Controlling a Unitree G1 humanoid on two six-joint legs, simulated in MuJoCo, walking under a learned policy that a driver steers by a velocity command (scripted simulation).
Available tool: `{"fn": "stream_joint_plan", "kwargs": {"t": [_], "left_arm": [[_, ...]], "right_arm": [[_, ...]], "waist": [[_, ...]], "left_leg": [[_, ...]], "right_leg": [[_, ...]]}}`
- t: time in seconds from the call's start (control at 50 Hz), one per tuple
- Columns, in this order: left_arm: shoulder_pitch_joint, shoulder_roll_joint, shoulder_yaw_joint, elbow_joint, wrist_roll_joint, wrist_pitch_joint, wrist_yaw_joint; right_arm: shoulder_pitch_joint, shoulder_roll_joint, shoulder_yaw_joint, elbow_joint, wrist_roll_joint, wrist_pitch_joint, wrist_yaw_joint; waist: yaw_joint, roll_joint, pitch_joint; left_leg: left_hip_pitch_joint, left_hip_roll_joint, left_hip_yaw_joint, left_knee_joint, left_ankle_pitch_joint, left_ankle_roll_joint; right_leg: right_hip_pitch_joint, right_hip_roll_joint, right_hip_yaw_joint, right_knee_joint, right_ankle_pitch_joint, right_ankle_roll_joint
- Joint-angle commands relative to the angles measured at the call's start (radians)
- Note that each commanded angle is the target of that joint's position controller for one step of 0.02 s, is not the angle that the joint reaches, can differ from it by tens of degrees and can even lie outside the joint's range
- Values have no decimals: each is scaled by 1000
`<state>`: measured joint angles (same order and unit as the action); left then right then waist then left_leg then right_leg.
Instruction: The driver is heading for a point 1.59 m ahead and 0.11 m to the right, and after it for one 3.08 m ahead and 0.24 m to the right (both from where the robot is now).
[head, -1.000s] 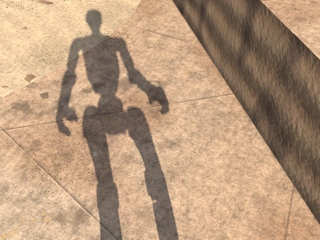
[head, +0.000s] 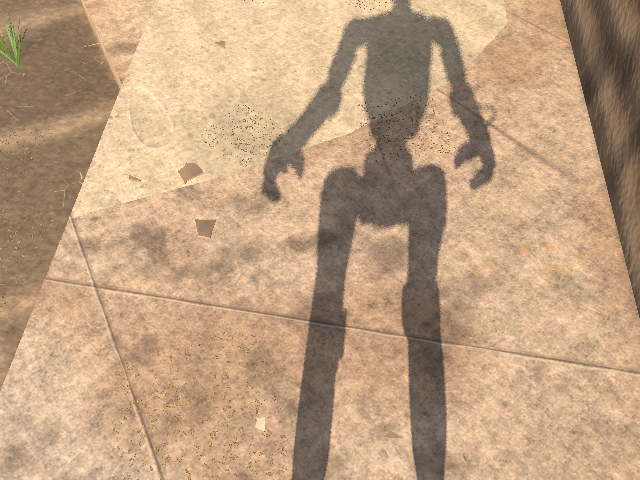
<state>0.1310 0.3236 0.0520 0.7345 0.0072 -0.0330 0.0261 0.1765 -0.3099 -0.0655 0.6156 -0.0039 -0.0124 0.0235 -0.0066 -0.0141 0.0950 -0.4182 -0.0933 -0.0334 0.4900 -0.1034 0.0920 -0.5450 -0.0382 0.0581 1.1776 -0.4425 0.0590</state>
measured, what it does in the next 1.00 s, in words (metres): steps to the right: right foot, then right foot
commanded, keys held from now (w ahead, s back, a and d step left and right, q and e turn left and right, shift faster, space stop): q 0.16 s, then no key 0.04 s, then e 0.80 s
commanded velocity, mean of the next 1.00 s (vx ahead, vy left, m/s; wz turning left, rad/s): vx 0.03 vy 0.00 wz -0.11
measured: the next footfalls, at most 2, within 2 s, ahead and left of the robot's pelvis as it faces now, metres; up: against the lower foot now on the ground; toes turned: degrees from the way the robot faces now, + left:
right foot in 0.30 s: +0.16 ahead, -0.16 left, +0.00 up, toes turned +12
right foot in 0.94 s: +0.11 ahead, -0.20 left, +0.00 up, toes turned -11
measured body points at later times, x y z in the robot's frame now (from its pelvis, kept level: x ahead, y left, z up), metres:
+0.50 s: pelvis +0.08 -0.05 +0.00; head +0.10 -0.07 +0.45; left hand +0.19 +0.22 -0.10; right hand +0.26 -0.30 -0.10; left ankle +0.09 +0.07 -0.73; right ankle +0.12 -0.17 -0.73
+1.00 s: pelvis +0.08 -0.10 -0.01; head +0.12 -0.13 +0.44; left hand +0.29 +0.15 -0.08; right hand +0.17 -0.41 -0.12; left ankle +0.08 +0.06 -0.69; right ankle +0.07 -0.19 -0.73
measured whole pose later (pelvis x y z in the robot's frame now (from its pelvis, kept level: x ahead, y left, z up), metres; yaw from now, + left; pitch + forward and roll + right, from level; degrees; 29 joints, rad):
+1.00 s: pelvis +0.08 -0.10 -0.01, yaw -11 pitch +1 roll +1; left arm 0.19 0.31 0.07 0.61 0.01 0.04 -0.02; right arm 0.14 -0.31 -0.08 0.70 -0.01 0.02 -0.03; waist 0.00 0.03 0.06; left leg -0.40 0.07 0.01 0.92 -0.55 -0.06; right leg -0.35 0.02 0.00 0.64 -0.32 -0.05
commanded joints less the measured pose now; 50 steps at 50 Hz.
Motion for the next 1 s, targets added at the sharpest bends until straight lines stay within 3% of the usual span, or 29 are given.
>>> {"fn": "stream_joint_plan", "kwargs": {"t": [0.02, 0.1, 0.16, 0.22, 0.26, 0.28, 0.3, 0.32, 0.34, 0.36, 0.38, 0.42, 0.5, 0.6, 0.64, 0.66, 0.68, 0.7, 0.72, 0.74, 0.76, 0.8, 0.86, 0.9, 0.92, 0.94, 0.96, 0.98, 1.0], "left_arm": [[119, 86, 25, -26, 11, 11, 15], [47, 75, 20, -45, 4, 26, 16], [-6, 72, 20, -63, -2, 25, 10], [3, 76, 20, -60, -6, 12, 0], [25, 59, 14, -55, -4, 2, -14], [51, 37, 8, -46, 0, -4, -23], [46, 45, 4, -47, 18, -10, -29], [-6, 122, 13, -68, 32, -10, -26], [-69, 68, -6, -62, 44, -7, -27], [-87, 41, -10, -71, 28, -8, -34], [-47, 58, -3, -55, 13, -7, -38], [-25, 133, 13, -52, -6, -9, -38], [-6, 132, 21, -71, -19, 7, -22], [-3, 133, 37, -116, -29, 43, -6], [-3, 118, 38, -135, -31, 50, -8], [5, 106, 35, -139, -30, 53, -11], [29, 91, 34, -140, -26, 54, -16], [20, 121, 47, -144, -23, 55, -20], [19, 145, 62, -144, -25, 58, -24], [32, 128, 62, -137, -31, 67, -25], [27, 94, 50, -138, -33, 74, -26], [2, 58, 34, -154, -32, 78, -35], [1, 71, 36, -180, -38, 78, -55], [61, 84, 49, -170, -33, 81, -58], [102, 96, 59, -157, -27, 83, -51], [132, 156, 79, -161, -23, 82, -37], [139, 293, 102, -203, -11, 76, -21], [175, 257, 88, -209, 29, 50, -36], [143, 231, 79, -198, 29, 31, -38]], "right_arm": [[-17, -161, -49, -71, -5, -12, -21], [-16, -170, -51, -69, 11, 16, -48], [-20, -166, -51, -71, 9, 33, -56], [-13, -142, -41, -65, 1, 40, -52], [-11, -101, -21, -54, 0, 44, -48], [-19, -65, -4, -45, 2, 44, -46], [42, -16, 13, -16, -4, 37, -46], [143, -6, 17, -1, -31, 30, -45], [141, -41, 6, -1, -33, 27, -45], [89, -81, -2, 8, -39, 25, -49], [22, -93, -8, 7, -36, 27, -50], [-16, -95, -14, -3, -27, 41, -57], [1, -70, -18, 11, -18, 26, -62], [14, -65, -36, 15, -7, 9, -51], [28, -93, -49, 17, -9, 10, -51], [44, -114, -56, 18, -14, 11, -53], [38, -133, -59, 16, -18, 9, -56], [32, -122, -53, 1, -20, 3, -64], [21, -114, -46, -7, -18, -1, -69], [-17, -113, -44, -11, -8, -2, -73], [-39, -125, -48, -7, 1, 0, -72], [-41, -148, -55, 2, 0, 14, -72], [-30, -164, -63, 10, 7, 32, -65], [-37, -166, -62, 17, 28, 32, -59], [-15, -144, -57, 30, 35, 26, -56], [42, -104, -47, 49, 17, 19, -49], [24, -40, -21, -2, -44, 18, -45], [-87, -89, -33, -24, -22, 12, -53], [-106, -108, -39, -23, 4, 15, -60]], "waist": [[45, 76, -240], [22, 100, -245], [3, 139, -205], [-11, 168, -215], [-2, 163, -232], [22, 152, -231], [11, 106, -222], [-86, -97, -217], [-117, -186, -172], [-85, -140, -142], [-40, -115, -135], [-23, -132, -86], [-11, -126, -115], [3, -46, -157], [6, 50, -156], [2, 117, -149], [10, 214, -156], [-10, 224, -161], [-5, 143, -152], [16, 91, -135], [17, 91, -114], [-6, 130, -116], [-23, 181, -165], [10, 167, -183], [24, 138, -187], [19, -14, -179], [-6, -334, -172], [90, -220, -261], [64, -138, -208]], "left_leg": [[148, 259, -281, -145, 454, 190], [144, 225, -318, -147, 174, 150], [124, 204, -370, -158, -40, 128], [163, 226, -382, -108, 23, 124], [183, 234, -379, -53, 138, 114], [161, 214, -355, -28, 135, 85], [135, 170, -317, -6, 35, 23], [112, 64, -198, 109, -223, -38], [158, 56, -135, 50, -297, -85], [232, 79, -128, -6, -199, -102], [251, 66, -119, -11, -143, -100], [243, 67, -99, 8, -120, -91], [204, 58, -48, 32, -119, -92], [230, 83, -46, 19, -76, -71], [283, 164, -119, -48, -21, -19], [325, 257, -204, -92, 54, 40], [352, 394, -317, -130, 178, 124], [348, 499, -385, -145, 308, 204], [327, 516, -365, -141, 367, 223], [313, 474, -286, -132, 344, 186], [314, 425, -210, -133, 320, 147], [307, 365, -96, -126, 340, 120], [308, 360, -17, -93, 349, 106], [292, 365, 15, -26, 282, 72], [243, 340, 52, 45, 187, 27], [99, 275, 136, 220, -21, -58], [-216, 127, 160, 534, -581, -168], [-245, 85, -21, 705, -626, -169], [-264, 105, -49, 747, -549, -159]], "right_leg": [[24, 1, 21, -88, 64, 20], [18, 24, 45, -237, 160, 41], [39, 43, 58, -350, 184, 38], [100, 35, 41, -442, 159, 25], [193, 24, 19, -561, 186, 1], [292, 14, 10, -709, 303, -22], [383, -45, 74, -817, 449, -51], [408, -184, 239, -819, 647, -124], [273, -231, 300, -836, 579, -235], [217, -163, 266, -846, 411, -210], [218, -103, 218, -841, 285, -158], [185, -89, 238, -855, 212, -138], [250, -86, 287, -798, 346, -174], [231, -40, 309, -704, 410, -180], [151, 27, 228, -608, 329, -132], [76, 75, 156, -518, 238, -96], [20, 106, 72, -382, 55, -65], [-30, 79, 42, -165, -158, -39], [-53, 50, 48, -22, -184, -20], [-56, 22, 50, -14, -145, -9], [-64, 3, 32, -73, -85, 0], [-5, -5, -31, -184, -19, 14], [134, 9, -95, -385, 34, 1], [237, 42, -144, -572, 172, -29], [328, 70, -142, -673, 255, -58], [462, 5, 2, -755, 497, -108], [578, -295, 439, -768, 912, -284], [516, -360, 530, -811, 859, -430], [481, -310, 446, -823, 741, -399]]}}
